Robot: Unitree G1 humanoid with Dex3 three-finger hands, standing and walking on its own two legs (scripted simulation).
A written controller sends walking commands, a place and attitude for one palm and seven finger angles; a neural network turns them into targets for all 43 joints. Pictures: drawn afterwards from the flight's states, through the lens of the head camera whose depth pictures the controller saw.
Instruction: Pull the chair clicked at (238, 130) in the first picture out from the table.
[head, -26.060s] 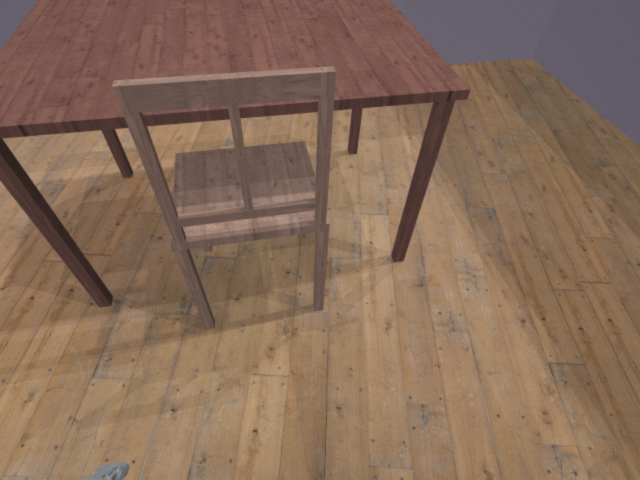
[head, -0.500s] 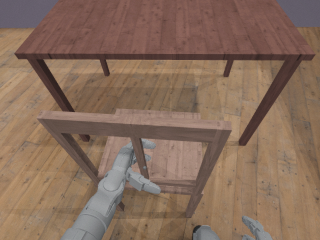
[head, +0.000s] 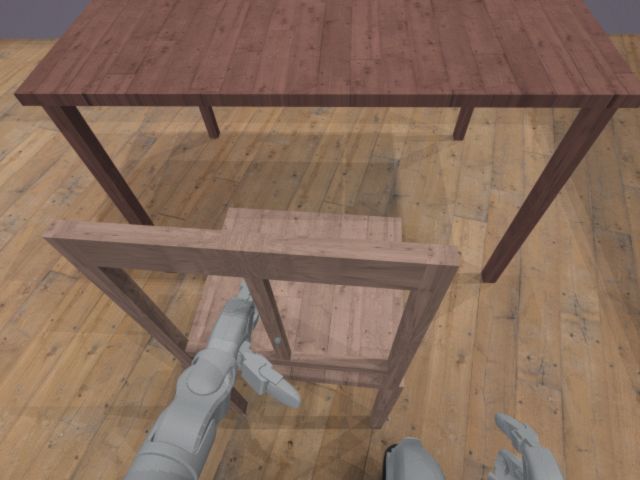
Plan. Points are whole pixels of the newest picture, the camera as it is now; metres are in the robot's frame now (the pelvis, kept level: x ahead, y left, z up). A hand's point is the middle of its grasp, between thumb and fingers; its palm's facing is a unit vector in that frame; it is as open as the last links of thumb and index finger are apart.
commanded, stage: draw the fingers out of the gap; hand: left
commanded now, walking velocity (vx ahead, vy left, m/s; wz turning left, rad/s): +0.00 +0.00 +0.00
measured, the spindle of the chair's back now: (272, 322) +0.33 +0.07 -0.03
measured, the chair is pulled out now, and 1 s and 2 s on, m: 0.30 0.30 0.30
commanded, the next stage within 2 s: draw the hand back to the body in 0.66 s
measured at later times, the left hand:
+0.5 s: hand (264, 406) +0.22 +0.07 -0.02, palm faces -0.28 -0.96 -0.10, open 17.5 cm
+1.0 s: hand (211, 415) +0.20 +0.12 +0.04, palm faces +0.05 -1.00 +0.00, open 17.5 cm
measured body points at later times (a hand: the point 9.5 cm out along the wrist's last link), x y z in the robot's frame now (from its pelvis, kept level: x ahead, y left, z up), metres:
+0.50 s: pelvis +0.00 +0.01 -0.01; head +0.05 -0.01 +0.43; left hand +0.23 +0.13 -0.01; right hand +0.18 -0.22 -0.09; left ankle -0.14 +0.15 -0.70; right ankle +0.11 -0.16 -0.70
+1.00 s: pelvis +0.00 +0.01 -0.04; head +0.06 +0.01 +0.40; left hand +0.19 +0.17 +0.05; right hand +0.20 -0.20 -0.11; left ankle -0.14 +0.15 -0.69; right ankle +0.11 -0.16 -0.69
